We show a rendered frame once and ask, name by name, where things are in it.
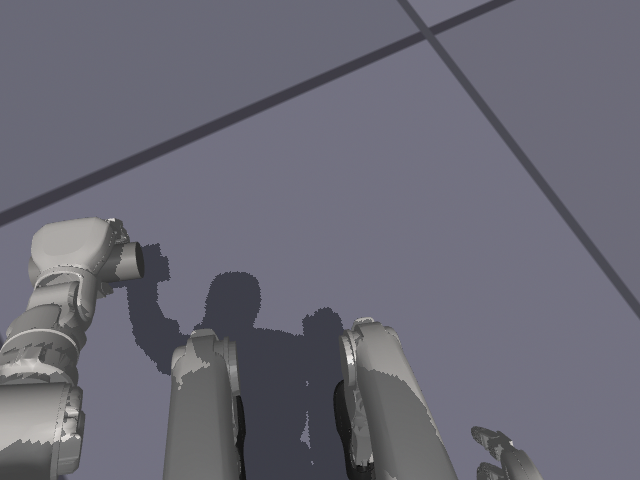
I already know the can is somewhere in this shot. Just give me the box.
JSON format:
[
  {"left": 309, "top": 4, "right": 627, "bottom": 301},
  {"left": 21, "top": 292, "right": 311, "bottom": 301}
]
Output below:
[{"left": 28, "top": 242, "right": 145, "bottom": 288}]

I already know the left robot hand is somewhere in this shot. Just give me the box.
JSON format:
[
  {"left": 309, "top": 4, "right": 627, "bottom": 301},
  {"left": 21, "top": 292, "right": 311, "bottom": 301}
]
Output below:
[{"left": 31, "top": 217, "right": 130, "bottom": 299}]

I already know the right robot foot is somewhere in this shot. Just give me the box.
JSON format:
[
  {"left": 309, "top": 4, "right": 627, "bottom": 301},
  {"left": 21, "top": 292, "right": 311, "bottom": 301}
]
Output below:
[{"left": 333, "top": 380, "right": 376, "bottom": 480}]

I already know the right robot hand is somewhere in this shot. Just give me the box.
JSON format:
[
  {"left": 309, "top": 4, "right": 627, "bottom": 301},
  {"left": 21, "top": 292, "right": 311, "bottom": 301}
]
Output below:
[{"left": 471, "top": 426, "right": 544, "bottom": 480}]

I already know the left robot arm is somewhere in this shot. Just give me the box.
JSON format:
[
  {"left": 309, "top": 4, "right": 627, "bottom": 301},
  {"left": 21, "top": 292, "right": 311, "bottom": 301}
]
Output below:
[{"left": 0, "top": 266, "right": 98, "bottom": 480}]

